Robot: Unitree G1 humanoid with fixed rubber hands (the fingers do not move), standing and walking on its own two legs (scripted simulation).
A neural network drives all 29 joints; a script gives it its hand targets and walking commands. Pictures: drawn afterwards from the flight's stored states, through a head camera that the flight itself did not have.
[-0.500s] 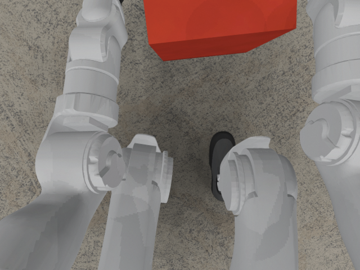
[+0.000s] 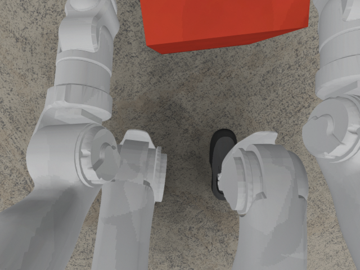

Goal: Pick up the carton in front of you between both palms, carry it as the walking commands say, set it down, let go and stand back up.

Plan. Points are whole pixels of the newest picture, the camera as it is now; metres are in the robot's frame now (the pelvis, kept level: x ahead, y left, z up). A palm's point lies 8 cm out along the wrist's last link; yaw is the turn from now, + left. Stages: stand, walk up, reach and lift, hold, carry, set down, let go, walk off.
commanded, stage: set down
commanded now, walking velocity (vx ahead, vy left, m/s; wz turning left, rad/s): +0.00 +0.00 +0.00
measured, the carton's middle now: out of the picture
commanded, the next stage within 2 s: let go in 1.40 s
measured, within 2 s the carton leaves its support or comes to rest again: neither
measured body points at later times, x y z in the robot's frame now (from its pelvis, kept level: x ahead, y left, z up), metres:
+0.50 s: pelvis -0.01 -0.01 +0.00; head +0.36 -0.03 +0.25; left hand +0.57 +0.14 -0.14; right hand +0.58 -0.24 -0.14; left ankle +0.09 +0.11 -0.33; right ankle +0.12 -0.12 -0.33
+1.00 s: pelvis +0.01 -0.01 +0.14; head +0.36 -0.04 +0.42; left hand +0.58 +0.15 +0.02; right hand +0.59 -0.25 +0.02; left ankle +0.09 +0.11 -0.33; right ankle +0.12 -0.12 -0.33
